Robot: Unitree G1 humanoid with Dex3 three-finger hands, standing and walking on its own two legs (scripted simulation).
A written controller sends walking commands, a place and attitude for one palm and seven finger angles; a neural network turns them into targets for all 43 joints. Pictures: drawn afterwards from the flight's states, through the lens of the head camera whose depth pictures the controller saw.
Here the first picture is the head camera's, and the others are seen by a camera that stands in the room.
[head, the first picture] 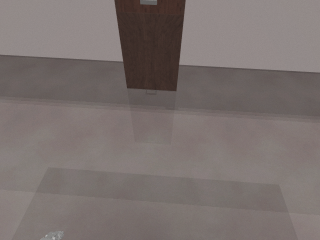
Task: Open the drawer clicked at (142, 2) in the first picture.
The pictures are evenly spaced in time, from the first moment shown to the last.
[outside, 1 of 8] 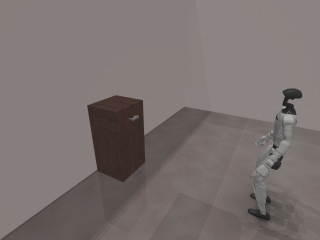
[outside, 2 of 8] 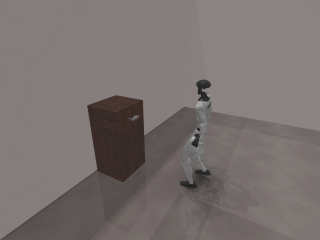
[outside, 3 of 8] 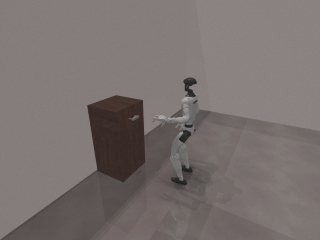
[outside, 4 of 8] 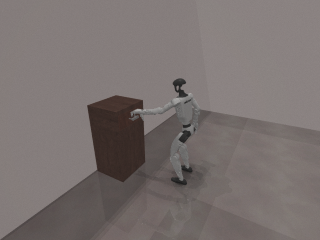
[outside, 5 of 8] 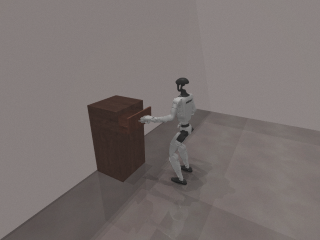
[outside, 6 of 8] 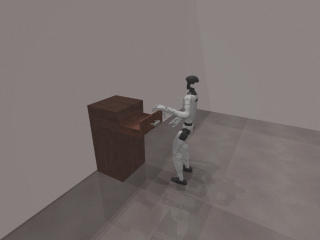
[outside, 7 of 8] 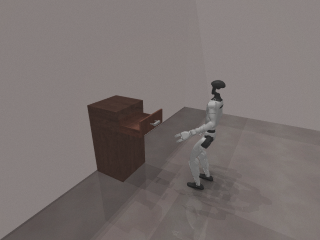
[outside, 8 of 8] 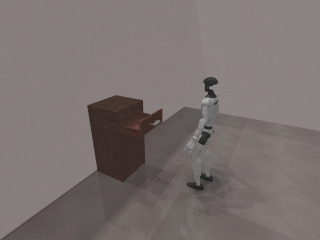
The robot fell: no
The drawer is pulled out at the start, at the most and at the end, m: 0.00 0.30 0.30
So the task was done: yes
